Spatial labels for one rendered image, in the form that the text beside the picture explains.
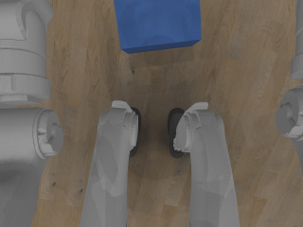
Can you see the carton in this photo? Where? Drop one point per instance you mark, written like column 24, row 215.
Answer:
column 150, row 25

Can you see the robot left forearm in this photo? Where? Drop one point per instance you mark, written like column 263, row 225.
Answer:
column 23, row 35

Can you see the robot right forearm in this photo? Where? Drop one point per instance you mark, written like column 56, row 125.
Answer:
column 296, row 69

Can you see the left robot foot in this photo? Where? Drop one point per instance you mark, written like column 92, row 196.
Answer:
column 134, row 150

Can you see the robot right thigh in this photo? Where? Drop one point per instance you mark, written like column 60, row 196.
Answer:
column 213, row 200

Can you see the robot left upper arm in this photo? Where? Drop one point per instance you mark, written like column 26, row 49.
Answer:
column 28, row 138

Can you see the robot right upper arm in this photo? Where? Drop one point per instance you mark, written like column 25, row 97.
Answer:
column 289, row 119

